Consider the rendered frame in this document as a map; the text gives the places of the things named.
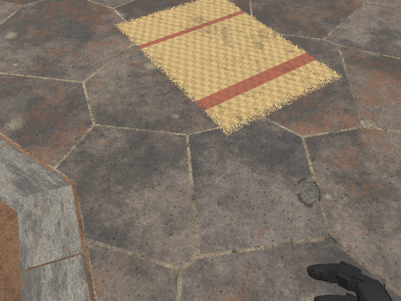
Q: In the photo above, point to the robot right hand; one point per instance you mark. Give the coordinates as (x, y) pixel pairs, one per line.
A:
(350, 278)

